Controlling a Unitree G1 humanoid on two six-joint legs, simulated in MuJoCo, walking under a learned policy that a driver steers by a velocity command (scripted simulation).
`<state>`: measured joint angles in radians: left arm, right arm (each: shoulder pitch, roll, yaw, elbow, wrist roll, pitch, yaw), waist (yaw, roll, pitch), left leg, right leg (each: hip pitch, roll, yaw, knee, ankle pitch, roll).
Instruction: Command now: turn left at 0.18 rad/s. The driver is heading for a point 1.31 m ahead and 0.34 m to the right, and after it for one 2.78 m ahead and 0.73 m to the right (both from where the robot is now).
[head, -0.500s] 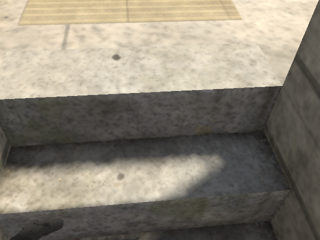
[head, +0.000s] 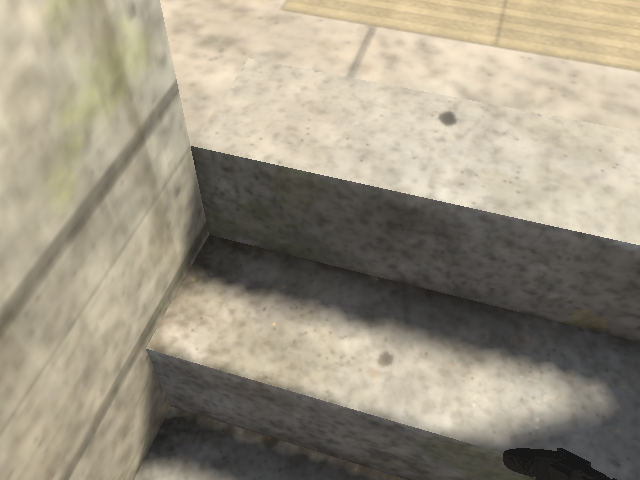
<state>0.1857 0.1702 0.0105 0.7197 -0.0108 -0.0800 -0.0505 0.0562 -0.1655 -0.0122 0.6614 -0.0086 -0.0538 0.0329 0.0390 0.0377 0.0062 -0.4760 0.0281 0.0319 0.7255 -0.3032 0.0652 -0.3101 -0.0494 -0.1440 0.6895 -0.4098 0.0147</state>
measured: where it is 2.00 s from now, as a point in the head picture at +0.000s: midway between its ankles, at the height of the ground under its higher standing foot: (378, 362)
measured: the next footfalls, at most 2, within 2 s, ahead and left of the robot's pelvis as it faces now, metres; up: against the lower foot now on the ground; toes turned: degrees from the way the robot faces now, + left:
right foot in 0.84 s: +0.29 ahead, -0.17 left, +0.21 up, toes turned +4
left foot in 1.38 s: +0.29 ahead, +0.08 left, +0.21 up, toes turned +1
